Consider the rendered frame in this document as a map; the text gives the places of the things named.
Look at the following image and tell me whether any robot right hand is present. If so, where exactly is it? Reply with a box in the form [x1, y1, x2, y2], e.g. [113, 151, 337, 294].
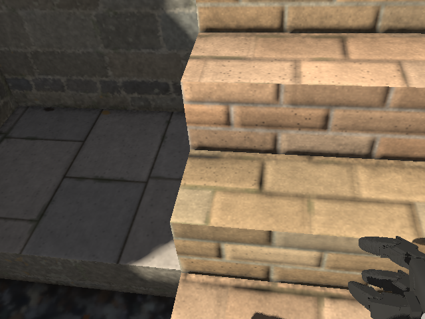
[348, 236, 425, 319]

